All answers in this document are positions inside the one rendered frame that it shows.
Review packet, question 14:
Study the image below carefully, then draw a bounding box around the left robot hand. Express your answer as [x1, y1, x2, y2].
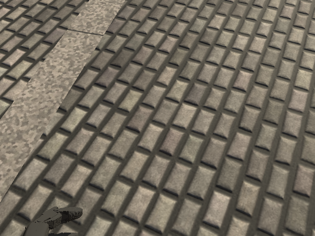
[23, 206, 83, 236]

